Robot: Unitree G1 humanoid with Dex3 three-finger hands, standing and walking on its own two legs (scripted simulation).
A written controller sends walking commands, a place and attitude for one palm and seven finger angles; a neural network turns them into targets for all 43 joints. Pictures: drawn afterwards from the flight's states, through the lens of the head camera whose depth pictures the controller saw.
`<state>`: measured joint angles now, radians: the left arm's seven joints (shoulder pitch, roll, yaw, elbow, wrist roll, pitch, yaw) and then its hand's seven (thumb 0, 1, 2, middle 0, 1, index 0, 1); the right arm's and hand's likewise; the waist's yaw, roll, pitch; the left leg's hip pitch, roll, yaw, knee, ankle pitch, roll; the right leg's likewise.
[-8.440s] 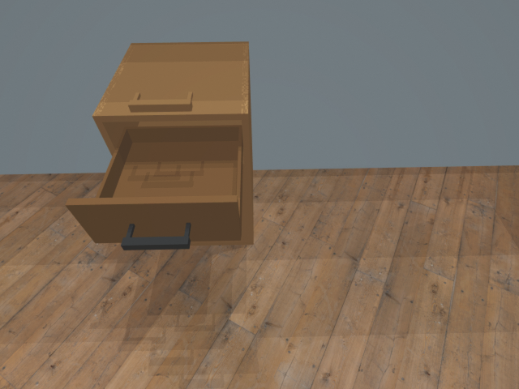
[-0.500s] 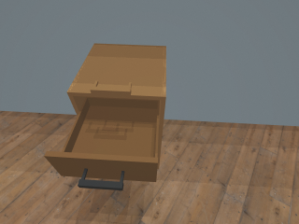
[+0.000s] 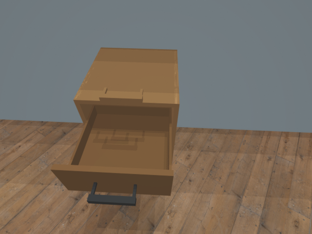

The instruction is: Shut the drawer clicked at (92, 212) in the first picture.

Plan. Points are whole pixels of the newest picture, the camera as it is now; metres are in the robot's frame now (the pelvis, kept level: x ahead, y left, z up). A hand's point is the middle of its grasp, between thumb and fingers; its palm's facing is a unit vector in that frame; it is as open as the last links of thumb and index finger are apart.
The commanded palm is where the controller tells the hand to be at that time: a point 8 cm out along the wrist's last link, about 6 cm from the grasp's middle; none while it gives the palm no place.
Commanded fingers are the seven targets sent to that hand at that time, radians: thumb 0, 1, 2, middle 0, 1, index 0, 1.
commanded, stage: look again from close up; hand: left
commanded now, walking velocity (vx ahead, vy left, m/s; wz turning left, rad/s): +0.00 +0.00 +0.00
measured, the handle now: (113, 193) +0.28 +0.16 -0.16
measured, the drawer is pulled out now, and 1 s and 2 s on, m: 0.30 0.30 0.30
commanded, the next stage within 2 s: shuffle to correct the standing spot in 0.30 s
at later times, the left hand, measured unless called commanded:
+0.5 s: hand out of the picture +0.04 +0.21 -0.17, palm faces +0.01 -0.98 -0.20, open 7.4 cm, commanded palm none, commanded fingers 0.00 0.90 0.90 -0.20 -0.30 -0.20 -0.30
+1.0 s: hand out of the picture +0.01 +0.12 -0.16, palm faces +0.00 -0.97 -0.22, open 7.4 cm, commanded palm none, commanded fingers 0.00 0.90 0.90 -0.20 -0.30 -0.20 -0.30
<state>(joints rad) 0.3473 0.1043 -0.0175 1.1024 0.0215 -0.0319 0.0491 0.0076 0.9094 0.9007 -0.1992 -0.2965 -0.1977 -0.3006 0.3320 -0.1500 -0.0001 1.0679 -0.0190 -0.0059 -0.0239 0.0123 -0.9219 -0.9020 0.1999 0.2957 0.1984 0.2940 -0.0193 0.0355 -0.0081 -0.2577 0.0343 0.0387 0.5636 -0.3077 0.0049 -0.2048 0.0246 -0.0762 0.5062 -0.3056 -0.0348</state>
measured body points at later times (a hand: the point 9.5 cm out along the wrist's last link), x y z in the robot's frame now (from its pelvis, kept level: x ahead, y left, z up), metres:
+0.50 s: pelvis +0.02 +0.03 +0.00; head +0.02 +0.04 +0.45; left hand +0.04 +0.26 -0.16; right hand +0.03 -0.19 -0.15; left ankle -0.01 +0.11 -0.73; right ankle -0.02 -0.10 -0.73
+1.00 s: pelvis -0.01 -0.06 +0.00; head +0.00 -0.06 +0.45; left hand +0.01 +0.17 -0.15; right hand +0.00 -0.29 -0.16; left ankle -0.04 +0.09 -0.70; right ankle -0.02 -0.10 -0.73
